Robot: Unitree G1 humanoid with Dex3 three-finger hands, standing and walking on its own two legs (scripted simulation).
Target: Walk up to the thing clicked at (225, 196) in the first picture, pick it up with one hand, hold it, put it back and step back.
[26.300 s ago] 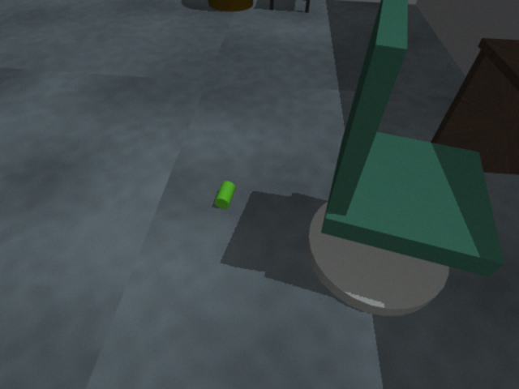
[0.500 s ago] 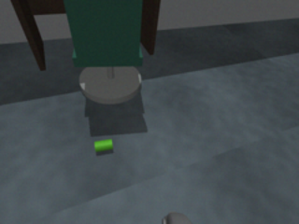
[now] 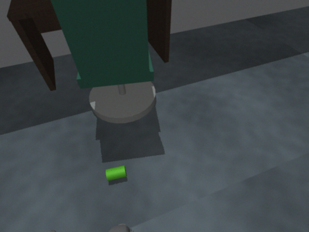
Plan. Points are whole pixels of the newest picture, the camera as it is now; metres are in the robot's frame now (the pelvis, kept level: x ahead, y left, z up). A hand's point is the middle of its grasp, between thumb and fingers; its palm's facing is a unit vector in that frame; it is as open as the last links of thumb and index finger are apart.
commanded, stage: walk up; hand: left
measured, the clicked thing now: (116, 173) +0.61 +0.26 -0.73
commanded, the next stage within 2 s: stand in 1.60 s
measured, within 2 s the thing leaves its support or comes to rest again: neither
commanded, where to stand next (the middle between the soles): +0.23 +0.01 m, yaw +1 degrees
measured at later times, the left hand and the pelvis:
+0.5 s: hand (55, 230) +0.18 +0.31 -0.17, palm faces -0.03 -0.93 -0.36, open 7.4 cm; pelvis +0.11 +0.03 -0.02, yaw -1 degrees
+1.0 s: hand (70, 204) +0.24 +0.27 -0.14, palm faces -0.02 -0.95 -0.32, open 7.4 cm; pelvis +0.13 +0.02 +0.01, yaw -1 degrees
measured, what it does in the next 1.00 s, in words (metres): walks ahead: left foot, then right foot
